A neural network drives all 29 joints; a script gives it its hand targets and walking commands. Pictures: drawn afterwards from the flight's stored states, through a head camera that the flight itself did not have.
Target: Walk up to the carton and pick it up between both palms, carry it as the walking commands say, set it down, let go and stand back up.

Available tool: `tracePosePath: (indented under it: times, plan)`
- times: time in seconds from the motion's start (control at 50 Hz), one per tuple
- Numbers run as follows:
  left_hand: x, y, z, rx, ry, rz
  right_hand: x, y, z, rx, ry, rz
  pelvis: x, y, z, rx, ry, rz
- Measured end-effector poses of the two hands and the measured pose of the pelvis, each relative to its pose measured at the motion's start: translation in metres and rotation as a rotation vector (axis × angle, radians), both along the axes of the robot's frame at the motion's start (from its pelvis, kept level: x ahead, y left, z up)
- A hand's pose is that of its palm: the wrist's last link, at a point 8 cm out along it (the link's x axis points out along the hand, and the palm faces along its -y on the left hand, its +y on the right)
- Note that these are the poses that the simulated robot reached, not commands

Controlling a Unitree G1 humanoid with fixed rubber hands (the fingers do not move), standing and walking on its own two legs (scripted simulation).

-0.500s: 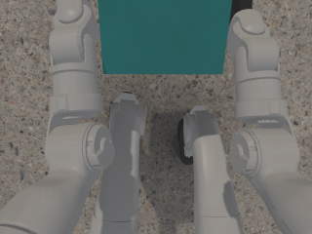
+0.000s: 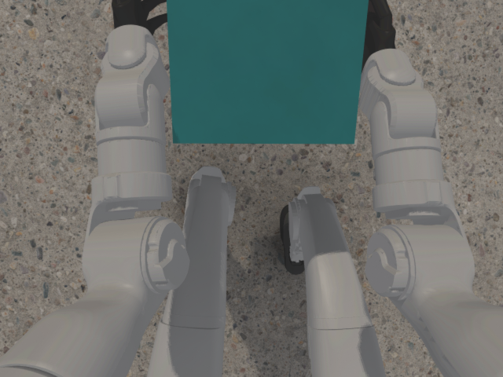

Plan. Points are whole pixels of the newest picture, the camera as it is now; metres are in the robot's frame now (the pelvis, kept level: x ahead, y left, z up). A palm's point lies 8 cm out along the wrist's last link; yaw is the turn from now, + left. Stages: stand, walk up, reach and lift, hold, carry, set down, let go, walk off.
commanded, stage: reach and lift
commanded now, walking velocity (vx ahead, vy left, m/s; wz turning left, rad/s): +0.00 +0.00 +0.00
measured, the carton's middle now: (253, 58) +0.50 +0.06 -0.13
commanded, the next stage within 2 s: none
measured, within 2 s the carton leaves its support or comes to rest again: neither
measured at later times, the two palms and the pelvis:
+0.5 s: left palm (87, 7) +0.47 +0.20 +0.03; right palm (408, 42) +0.48 -0.09 +0.01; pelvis +0.03 +0.01 +0.06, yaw +1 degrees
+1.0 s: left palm out of the picture +0.45 +0.19 +0.11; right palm (478, 18) +0.47 -0.10 +0.09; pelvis +0.12 +0.01 +0.15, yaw +0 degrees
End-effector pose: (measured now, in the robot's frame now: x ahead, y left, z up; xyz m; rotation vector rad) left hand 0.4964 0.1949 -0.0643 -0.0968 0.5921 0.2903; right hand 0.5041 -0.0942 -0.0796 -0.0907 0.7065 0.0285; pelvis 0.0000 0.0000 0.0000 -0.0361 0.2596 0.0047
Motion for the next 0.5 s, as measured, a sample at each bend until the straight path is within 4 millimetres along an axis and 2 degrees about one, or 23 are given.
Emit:
tracePosePath:
  times: [0.24,0.38,0.5]
  plan:
    - [-0.013,0.003,0.039,0.004,-0.007,0.010,-0.008,0.004,0.040,0.000,-0.006,0.010,0.005,-0.001,0.029,0.003,-0.046,0.002]
    - [-0.022,0.007,0.062,0.012,0.034,-0.003,-0.020,0.007,0.061,-0.005,0.031,0.009,0.014,0.004,0.045,-0.009,-0.001,0.010]
    - [-0.026,0.008,0.096,0.017,0.053,-0.005,-0.025,0.008,0.094,-0.005,0.050,0.013,0.032,0.007,0.059,-0.015,0.085,0.014]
